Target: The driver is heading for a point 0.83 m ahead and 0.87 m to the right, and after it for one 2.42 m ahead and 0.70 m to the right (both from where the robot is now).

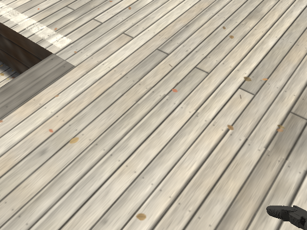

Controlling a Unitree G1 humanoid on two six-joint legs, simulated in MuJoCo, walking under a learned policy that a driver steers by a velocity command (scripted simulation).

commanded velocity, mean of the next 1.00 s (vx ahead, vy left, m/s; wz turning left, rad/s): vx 0.50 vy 0.00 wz -0.60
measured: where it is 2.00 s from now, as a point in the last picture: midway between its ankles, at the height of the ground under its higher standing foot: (294, 156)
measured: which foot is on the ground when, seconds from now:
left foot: down 0.00-0.54, up 0.56-1.00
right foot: down 0.00-0.00, up 0.02-0.52, down 0.54-1.00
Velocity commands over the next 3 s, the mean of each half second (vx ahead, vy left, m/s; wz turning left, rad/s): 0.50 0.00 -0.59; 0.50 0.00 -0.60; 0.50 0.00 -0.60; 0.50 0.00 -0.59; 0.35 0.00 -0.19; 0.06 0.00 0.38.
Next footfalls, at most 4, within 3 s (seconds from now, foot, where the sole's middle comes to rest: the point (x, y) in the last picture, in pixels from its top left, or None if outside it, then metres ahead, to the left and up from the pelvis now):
0.54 right None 0.40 -0.19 -0.76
1.02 left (204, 175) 0.74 -0.13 -0.76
1.52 right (290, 181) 0.73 -0.52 -0.76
2.02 left None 1.04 -0.69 -0.76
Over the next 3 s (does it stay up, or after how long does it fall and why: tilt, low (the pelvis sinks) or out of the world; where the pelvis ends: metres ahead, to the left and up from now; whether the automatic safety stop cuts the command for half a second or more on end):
stays up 0.98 -0.81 0.01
